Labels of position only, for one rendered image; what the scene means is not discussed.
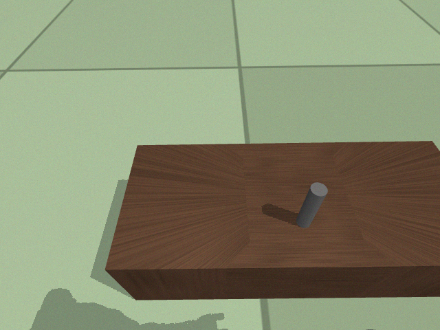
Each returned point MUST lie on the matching can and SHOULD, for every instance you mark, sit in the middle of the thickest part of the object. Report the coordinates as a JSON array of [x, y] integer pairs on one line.
[[311, 204]]

